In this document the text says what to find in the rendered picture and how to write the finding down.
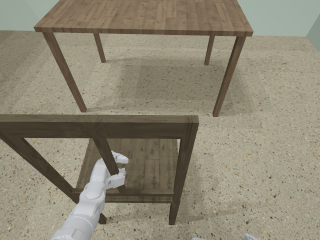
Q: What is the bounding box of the table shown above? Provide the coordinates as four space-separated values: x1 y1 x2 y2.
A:
33 0 254 117

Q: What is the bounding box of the left robot hand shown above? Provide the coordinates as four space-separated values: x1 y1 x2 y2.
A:
89 151 129 190

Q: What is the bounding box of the chair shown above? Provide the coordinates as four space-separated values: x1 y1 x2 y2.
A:
0 114 199 225

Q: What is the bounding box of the left robot forearm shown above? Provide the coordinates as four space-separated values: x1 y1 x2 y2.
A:
50 181 106 240

